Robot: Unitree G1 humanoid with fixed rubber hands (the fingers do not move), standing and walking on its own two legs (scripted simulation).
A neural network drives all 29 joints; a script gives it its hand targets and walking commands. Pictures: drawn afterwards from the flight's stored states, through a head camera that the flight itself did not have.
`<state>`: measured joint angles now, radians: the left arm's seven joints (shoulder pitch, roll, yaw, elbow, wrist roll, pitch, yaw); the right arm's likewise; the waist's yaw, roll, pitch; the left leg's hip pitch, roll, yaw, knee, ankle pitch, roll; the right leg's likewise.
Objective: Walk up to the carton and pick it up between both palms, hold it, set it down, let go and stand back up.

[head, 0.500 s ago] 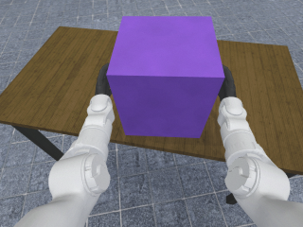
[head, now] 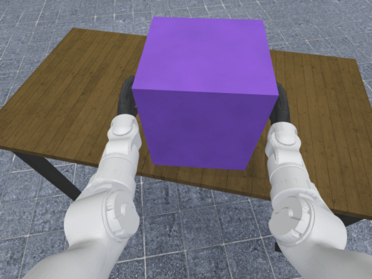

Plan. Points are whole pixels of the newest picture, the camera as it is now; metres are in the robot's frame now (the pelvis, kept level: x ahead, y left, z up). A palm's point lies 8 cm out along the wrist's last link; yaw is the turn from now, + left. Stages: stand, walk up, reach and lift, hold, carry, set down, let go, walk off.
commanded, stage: reach and lift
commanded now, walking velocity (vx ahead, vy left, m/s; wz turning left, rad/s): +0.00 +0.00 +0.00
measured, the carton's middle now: (202, 99) +0.50 -0.04 +0.07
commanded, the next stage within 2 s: none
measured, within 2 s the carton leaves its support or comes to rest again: leaves its support in 0.44 s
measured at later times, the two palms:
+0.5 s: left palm (124, 116) +0.45 +0.13 +0.09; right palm (277, 116) +0.42 -0.20 +0.09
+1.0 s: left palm (117, 110) +0.42 +0.13 +0.14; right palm (292, 111) +0.39 -0.20 +0.14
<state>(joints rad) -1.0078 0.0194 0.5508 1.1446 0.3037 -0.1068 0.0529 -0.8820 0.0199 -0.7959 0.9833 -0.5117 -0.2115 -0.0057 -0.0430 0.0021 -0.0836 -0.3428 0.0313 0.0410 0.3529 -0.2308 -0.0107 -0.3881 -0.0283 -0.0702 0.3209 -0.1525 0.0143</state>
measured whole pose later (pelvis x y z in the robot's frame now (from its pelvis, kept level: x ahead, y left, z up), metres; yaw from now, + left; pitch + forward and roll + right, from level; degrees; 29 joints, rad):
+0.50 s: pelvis -0.01 -0.01 +0.00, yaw +3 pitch +16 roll -1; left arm -1.02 0.05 0.50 1.22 0.27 -0.21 0.07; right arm -0.90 -0.03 -0.75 1.13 -0.49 -0.38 -0.07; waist -0.07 0.00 -0.15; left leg -0.44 0.04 0.02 0.35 -0.20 -0.02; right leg -0.46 -0.04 -0.14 0.32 -0.14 0.00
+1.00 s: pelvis -0.03 -0.01 +0.00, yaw +3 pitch +14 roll -1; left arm -1.05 0.10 0.34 1.25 0.18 -0.15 0.10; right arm -0.94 -0.09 -0.63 1.26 -0.34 -0.38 -0.10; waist -0.11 -0.03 -0.22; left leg -0.45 0.05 0.03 0.40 -0.19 -0.02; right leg -0.43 -0.02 -0.14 0.30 -0.10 0.00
